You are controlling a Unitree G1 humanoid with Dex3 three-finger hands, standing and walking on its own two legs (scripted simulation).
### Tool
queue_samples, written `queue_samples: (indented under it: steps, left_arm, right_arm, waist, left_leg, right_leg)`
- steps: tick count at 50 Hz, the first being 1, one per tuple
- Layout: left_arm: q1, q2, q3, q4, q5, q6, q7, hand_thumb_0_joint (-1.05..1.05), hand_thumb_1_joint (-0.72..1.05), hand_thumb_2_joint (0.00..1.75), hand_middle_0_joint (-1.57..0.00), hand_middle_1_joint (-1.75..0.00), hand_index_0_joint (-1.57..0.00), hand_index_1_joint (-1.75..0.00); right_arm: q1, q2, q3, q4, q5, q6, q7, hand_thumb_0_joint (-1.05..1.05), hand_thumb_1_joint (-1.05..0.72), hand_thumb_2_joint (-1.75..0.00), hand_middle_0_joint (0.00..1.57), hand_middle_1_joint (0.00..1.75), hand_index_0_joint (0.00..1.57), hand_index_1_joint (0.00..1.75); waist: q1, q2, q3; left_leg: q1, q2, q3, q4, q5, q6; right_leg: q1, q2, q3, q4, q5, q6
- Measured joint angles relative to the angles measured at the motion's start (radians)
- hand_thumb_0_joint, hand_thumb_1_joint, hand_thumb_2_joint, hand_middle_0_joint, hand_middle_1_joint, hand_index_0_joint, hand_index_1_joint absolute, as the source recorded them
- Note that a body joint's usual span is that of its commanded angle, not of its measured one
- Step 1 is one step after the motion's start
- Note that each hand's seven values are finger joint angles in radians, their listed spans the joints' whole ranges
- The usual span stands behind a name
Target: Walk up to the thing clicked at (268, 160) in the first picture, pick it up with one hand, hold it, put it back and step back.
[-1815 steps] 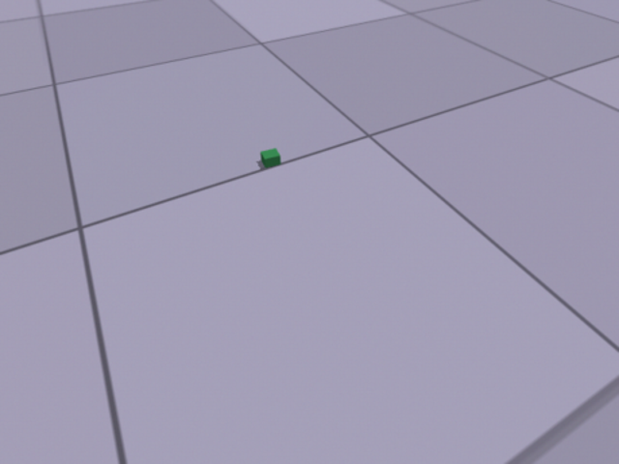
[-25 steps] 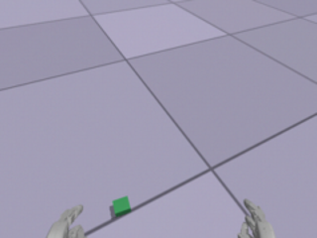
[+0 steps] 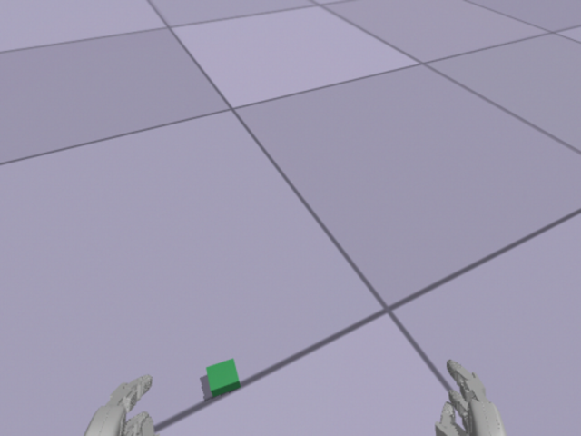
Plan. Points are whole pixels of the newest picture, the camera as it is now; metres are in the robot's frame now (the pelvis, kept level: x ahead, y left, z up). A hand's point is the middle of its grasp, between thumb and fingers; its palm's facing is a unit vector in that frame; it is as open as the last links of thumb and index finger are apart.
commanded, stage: home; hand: left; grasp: from above
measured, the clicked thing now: (223, 377) +0.46 +0.20 -0.68
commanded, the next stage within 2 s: stand in 0.62 s
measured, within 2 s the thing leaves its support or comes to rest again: neither
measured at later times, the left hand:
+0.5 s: hand out of the picture +0.16 +0.18 -0.04, palm faces +0.04 -0.98 -0.19, open 7.4 cm
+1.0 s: hand out of the picture +0.12 +0.24 -0.10, palm faces +0.01 -0.94 -0.33, open 7.4 cm
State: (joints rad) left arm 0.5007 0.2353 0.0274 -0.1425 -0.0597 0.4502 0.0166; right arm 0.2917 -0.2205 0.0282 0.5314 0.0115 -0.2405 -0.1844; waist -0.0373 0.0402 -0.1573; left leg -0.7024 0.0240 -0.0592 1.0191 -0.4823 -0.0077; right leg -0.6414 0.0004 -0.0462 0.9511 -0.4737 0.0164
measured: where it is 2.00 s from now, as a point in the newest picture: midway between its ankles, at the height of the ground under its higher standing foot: outside the picture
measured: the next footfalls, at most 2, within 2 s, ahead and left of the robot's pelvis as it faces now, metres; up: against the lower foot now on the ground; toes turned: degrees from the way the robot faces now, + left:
none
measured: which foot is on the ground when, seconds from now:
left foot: down 0.00-1.00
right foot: down 0.00-1.00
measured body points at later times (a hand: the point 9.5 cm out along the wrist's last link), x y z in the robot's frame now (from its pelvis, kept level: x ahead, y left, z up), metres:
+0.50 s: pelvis +0.00 +0.00 +0.00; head +0.01 +0.01 +0.45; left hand +0.16 +0.23 -0.03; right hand +0.16 -0.25 -0.06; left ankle +0.02 +0.12 -0.68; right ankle +0.00 -0.13 -0.68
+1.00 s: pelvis +0.00 +0.01 +0.03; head +0.02 +0.02 +0.48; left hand +0.11 +0.29 -0.08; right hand +0.11 -0.27 -0.08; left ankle +0.02 +0.12 -0.68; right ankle +0.00 -0.13 -0.68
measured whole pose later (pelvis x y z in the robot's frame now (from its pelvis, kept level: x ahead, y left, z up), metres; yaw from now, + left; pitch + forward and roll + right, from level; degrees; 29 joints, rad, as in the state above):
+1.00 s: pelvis +0.00 +0.01 +0.03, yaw +0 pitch +0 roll +0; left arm 0.22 0.30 0.04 0.72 0.04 0.06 0.03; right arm 0.18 -0.29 -0.04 0.87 -0.05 -0.03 -0.01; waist 0.02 -0.01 0.04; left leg -0.38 -0.01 -0.01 0.76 -0.38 0.01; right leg -0.36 -0.04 0.00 0.75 -0.39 0.03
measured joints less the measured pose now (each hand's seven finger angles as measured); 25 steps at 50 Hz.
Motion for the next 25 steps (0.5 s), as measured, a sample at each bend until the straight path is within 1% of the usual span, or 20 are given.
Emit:
queue_samples:
  steps: [25]
  left_arm:
    - [0.001, 0.001, -0.001, -0.005, 0.000, 0.003, 0.001, 0.01, 0.90, 0.90, -0.20, -0.30, -0.20, -0.30]
  right_arm:
    - [0.004, 0.000, -0.001, -0.007, 0.002, 0.005, 0.000, 0.01, -0.90, -0.90, 0.21, 0.30, 0.20, 0.30]
  waist:
    - [-0.002, -0.001, -0.001]
  left_leg:
    - [-0.003, 0.001, 0.000, 0.006, -0.001, 0.001]
  right_leg:
    - [-0.003, 0.001, 0.001, 0.004, 0.000, 0.001]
